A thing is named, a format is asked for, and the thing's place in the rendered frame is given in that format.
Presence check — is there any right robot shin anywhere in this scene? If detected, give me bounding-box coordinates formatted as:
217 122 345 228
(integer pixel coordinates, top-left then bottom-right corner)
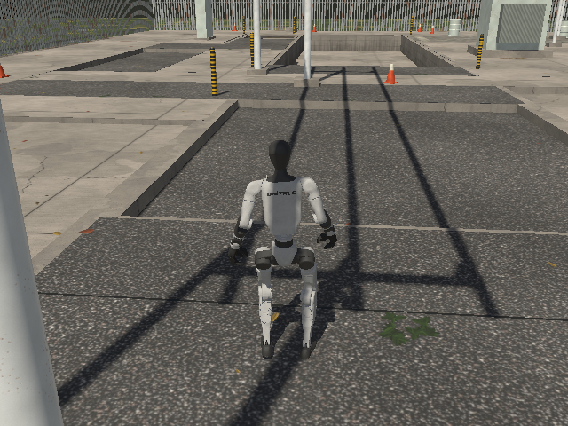
302 290 317 348

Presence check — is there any robot left hand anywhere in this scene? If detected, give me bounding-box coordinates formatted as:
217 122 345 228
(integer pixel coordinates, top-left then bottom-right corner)
228 246 249 266

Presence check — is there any humanoid robot head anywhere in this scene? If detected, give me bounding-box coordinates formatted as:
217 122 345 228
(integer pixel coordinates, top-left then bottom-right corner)
266 140 296 183

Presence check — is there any robot right hand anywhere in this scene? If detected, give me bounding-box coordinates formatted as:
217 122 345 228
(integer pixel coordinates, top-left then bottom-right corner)
317 233 337 249

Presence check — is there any right robot forearm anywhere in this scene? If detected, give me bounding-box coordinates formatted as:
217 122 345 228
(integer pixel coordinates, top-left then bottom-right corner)
320 210 335 236

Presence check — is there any robot right upper arm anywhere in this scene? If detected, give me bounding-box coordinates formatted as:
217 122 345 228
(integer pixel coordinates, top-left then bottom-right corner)
300 177 327 225

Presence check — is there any left robot forearm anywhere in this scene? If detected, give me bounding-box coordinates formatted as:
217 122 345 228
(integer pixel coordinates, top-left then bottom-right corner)
230 216 248 249

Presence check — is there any robot left upper arm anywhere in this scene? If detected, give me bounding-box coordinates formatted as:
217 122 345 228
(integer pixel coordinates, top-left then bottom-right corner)
239 179 263 230

